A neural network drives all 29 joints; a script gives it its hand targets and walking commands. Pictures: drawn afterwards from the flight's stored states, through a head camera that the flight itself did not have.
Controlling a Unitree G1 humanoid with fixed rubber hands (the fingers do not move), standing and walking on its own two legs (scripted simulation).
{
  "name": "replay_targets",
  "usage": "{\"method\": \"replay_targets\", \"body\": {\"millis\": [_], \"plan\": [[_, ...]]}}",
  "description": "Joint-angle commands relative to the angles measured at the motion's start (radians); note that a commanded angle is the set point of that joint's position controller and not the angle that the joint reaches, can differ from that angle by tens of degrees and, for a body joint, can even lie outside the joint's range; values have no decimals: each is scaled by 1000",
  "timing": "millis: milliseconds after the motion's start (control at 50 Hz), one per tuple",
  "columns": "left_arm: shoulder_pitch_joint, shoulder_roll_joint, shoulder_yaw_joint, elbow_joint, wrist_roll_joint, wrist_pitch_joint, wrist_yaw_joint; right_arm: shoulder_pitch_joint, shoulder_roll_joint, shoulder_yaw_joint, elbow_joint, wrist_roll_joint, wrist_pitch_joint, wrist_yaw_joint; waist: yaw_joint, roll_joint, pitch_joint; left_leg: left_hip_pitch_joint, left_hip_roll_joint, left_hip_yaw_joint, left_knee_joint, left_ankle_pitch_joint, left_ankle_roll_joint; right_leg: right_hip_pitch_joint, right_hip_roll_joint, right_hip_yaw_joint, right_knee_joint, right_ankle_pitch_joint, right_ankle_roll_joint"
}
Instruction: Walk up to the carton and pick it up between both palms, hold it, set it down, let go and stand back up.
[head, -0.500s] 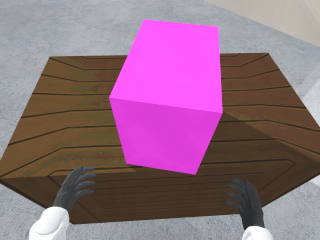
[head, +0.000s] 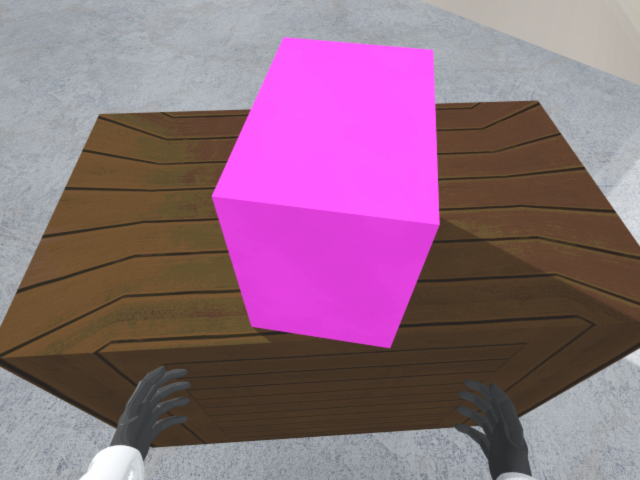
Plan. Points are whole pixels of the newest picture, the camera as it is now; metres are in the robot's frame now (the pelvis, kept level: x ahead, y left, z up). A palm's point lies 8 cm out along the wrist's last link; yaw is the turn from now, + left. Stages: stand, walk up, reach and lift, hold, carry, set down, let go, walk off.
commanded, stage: set down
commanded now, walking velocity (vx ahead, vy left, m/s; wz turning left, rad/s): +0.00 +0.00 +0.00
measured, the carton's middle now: (337, 195) +0.47 +0.00 +0.07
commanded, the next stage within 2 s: let go in 0.80 s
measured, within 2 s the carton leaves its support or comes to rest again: neither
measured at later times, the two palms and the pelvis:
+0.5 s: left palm (140, 468) +0.14 +0.24 -0.06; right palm (504, 471) +0.14 -0.20 -0.08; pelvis +0.00 +0.00 +0.00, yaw +0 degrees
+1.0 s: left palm (148, 468) +0.14 +0.23 -0.08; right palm (502, 469) +0.14 -0.21 -0.09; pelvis +0.00 +0.00 +0.00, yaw +0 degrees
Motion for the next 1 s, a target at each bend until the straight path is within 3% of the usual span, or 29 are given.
{"method": "replay_targets", "body": {"millis": [0,40,80,100,120,180,220,240,280,300,320,340,360,400,460,500,540,680,800,840,920,980], "plan": [[-64,84,-10,-91,95,-56,29,-97,-219,-58,13,-54,-78,25,32,167,-83,192,40,38,-111,312,-103,83,54,-52,-60,89,-78],[-75,87,-4,-77,114,-55,37,-100,-213,-58,45,-51,-79,31,29,185,-84,180,38,41,-111,299,-104,98,51,-50,-60,89,-77],[-93,80,-12,-68,120,-46,46,-129,-234,-75,93,-66,-77,43,21,180,-78,194,37,45,-115,270,-110,81,51,-55,-66,60,-79],[-92,97,-10,-62,108,-54,42,-116,-216,-60,53,-64,-82,36,15,144,-93,177,33,51,-113,255,-94,99,46,-48,-60,70,-65],[-106,81,-12,-24,124,-49,48,-137,-230,-75,107,-77,-79,45,17,150,-78,155,32,51,-118,220,-92,97,52,-58,-49,45,-71],[-113,88,-18,-49,116,-56,57,-147,-229,-74,118,-79,-91,49,8,138,-96,157,32,54,-114,241,-93,95,51,-60,-44,73,-63],[-128,84,-24,3,115,-54,57,-172,-219,-72,144,-89,-90,53,6,124,-96,159,29,52,-114,197,-91,74,42,-56,-53,44,-62],[-150,87,-20,-6,126,-52,67,-190,-240,-84,175,-93,-89,62,9,152,-85,140,37,54,-126,173,-89,74,48,-63,-42,32,-65],[-148,81,-19,17,126,-56,67,-198,-238,-79,191,-101,-97,64,7,133,-88,116,37,55,-126,149,-83,89,51,-64,-32,27,-60],[-141,62,-29,56,137,-53,71,-209,-259,-83,241,-107,-98,72,9,155,-82,133,37,52,-124,165,-91,71,51,-71,-34,26,-65],[-147,72,-18,13,139,-60,79,-205,-257,-81,227,-98,-105,77,12,170,-96,128,46,47,-129,172,-92,83,56,-74,-25,40,-62],[-155,63,-23,43,135,-56,82,-225,-261,-90,253,-114,-110,79,12,135,-99,133,41,50,-122,166,-91,69,53,-70,-32,25,-66],[-140,50,-30,48,140,-58,86,-218,-267,-91,273,-112,-116,85,12,161,-97,144,46,45,-122,196,-101,67,57,-77,-29,48,-71],[-135,45,-32,70,133,-59,83,-215,-266,-87,284,-115,-129,88,1,123,-121,185,45,42,-107,225,-105,44,55,-72,-39,62,-65],[-154,42,-29,95,149,-58,92,-247,-287,-98,350,-129,-136,99,2,147,-116,164,47,42,-114,193,-103,44,57,-76,-30,38,-73],[-150,41,-26,112,147,-57,92,-255,-282,-99,367,-134,-145,103,5,130,-112,160,44,43,-108,215,-104,52,54,-78,-29,58,-74],[-149,32,-32,137,155,-59,91,-244,-285,-98,425,-136,-151,107,-10,145,-115,176,39,49,-98,248,-113,49,52,-76,-32,71,-72],[-170,38,-5,169,175,-70,98,-296,-304,-96,451,-144,-184,122,10,124,-134,187,33,55,-89,273,-105,51,54,-74,-28,82,-70],[-182,40,-11,191,163,-83,93,-297,-291,-88,483,-146,-200,122,-2,98,-147,182,24,62,-85,276,-100,63,48,-74,-22,111,-62],[-182,36,-10,206,181,-82,92,-305,-305,-92,518,-144,-200,124,-3,126,-131,205,27,58,-80,299,-111,52,51,-73,-21,109,-63],[-184,38,-17,200,173,-88,88,-309,-307,-91,513,-151,-207,120,-12,109,-141,194,25,59,-75,298,-108,64,50,-77,-14,118,-60],[-180,28,-21,219,184,-83,87,-315,-319,-99,536,-148,-208,125,-16,130,-127,201,26,54,-74,309,-114,54,52,-78,-16,116,-62]]}}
